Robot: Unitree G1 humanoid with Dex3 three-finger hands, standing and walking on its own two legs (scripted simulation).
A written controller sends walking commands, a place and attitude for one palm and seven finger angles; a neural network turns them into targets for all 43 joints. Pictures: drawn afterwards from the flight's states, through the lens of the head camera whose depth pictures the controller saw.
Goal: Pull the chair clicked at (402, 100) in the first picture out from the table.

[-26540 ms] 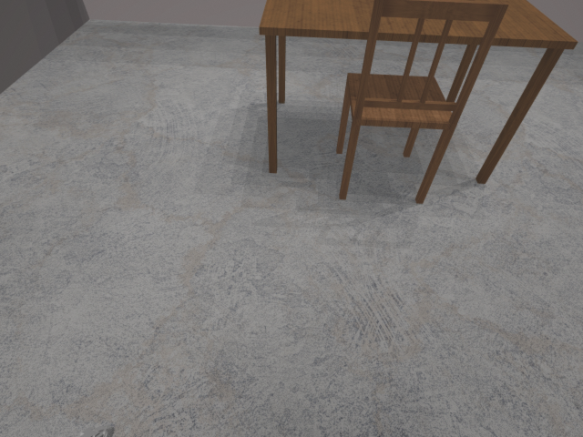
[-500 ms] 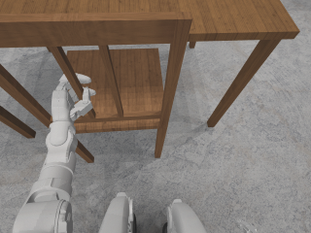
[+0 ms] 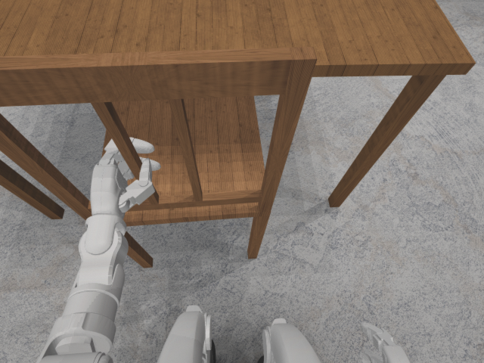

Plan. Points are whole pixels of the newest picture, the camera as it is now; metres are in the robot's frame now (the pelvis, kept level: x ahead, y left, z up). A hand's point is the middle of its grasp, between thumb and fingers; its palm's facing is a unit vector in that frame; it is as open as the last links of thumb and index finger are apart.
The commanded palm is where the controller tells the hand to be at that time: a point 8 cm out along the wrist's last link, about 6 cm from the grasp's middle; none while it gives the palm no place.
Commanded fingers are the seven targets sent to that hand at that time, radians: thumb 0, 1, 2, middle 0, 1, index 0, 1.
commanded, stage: step backward, pulling the chair out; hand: left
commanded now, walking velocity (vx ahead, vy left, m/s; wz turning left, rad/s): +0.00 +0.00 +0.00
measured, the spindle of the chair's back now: (134, 162) +0.43 +0.19 +0.03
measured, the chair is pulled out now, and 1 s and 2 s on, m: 0.03 0.11 0.13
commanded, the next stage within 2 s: none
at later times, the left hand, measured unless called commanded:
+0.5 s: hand (152, 188) +0.38 +0.15 +0.04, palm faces -0.01 -0.99 -0.17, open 4.9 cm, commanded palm +0.35 +0.19 +0.04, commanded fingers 0.00 0.90 0.90 -0.50 -1.45 -0.50 -1.45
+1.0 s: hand (165, 226) +0.31 +0.12 +0.04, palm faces +0.01 -0.98 -0.19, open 4.9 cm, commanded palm +0.29 +0.17 +0.05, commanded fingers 0.00 0.90 0.90 -0.50 -1.45 -0.50 -1.45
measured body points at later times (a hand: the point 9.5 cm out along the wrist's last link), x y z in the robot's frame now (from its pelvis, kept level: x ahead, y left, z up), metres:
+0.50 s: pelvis +0.00 +0.01 +0.10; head +0.10 +0.01 +0.54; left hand +0.37 +0.20 +0.06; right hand +0.08 -0.26 -0.03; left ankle +0.04 +0.11 -0.63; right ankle -0.02 -0.10 -0.63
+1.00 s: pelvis -0.05 -0.01 +0.10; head +0.05 -0.02 +0.54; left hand +0.31 +0.17 +0.06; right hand +0.05 -0.28 -0.03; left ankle +0.04 +0.11 -0.63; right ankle -0.02 -0.10 -0.63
